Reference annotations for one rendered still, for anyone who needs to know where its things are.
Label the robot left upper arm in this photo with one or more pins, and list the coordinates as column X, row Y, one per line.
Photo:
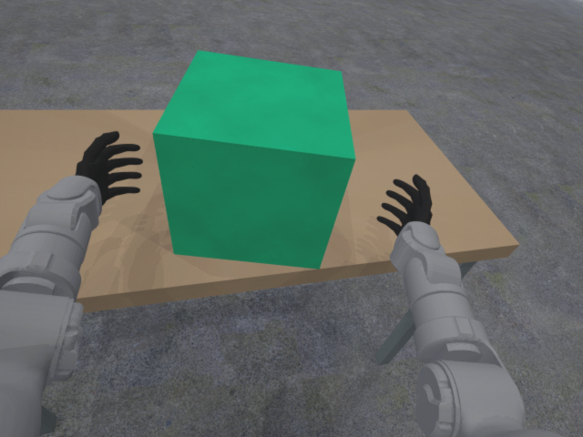
column 40, row 337

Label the table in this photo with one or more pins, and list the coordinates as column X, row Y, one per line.
column 130, row 260

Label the carton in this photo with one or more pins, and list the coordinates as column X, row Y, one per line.
column 254, row 158

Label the robot right forearm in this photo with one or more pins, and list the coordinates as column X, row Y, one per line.
column 446, row 328

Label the robot left forearm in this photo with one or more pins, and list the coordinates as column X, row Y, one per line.
column 51, row 245

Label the robot right upper arm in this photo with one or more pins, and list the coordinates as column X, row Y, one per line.
column 469, row 399

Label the right robot hand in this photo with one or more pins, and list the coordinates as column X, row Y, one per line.
column 419, row 210

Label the left robot hand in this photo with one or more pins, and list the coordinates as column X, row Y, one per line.
column 96, row 165

